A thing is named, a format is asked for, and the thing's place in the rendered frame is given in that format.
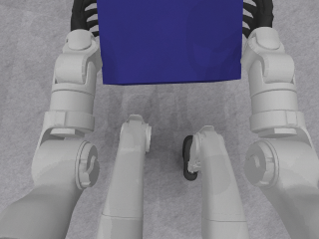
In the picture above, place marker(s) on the right robot upper arm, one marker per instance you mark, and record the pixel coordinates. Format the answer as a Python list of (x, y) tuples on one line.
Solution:
[(287, 172)]

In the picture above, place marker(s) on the carton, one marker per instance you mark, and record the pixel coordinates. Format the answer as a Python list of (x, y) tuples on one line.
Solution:
[(160, 42)]

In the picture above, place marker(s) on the left robot upper arm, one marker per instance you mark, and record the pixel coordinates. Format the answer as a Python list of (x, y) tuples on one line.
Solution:
[(62, 169)]

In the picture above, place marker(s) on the robot left forearm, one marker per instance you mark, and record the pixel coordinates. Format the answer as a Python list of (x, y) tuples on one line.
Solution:
[(73, 90)]

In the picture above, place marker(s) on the right robot hand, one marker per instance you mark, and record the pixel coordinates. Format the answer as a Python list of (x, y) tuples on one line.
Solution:
[(261, 13)]

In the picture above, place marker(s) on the left robot hand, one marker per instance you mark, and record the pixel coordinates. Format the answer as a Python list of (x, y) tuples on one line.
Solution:
[(80, 16)]

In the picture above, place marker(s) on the robot right forearm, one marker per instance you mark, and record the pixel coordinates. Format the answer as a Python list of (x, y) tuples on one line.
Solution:
[(272, 88)]

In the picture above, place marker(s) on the right robot thigh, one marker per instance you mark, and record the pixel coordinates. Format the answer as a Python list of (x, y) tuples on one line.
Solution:
[(222, 212)]

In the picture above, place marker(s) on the robot left shin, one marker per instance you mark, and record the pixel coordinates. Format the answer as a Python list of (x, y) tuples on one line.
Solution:
[(131, 117)]

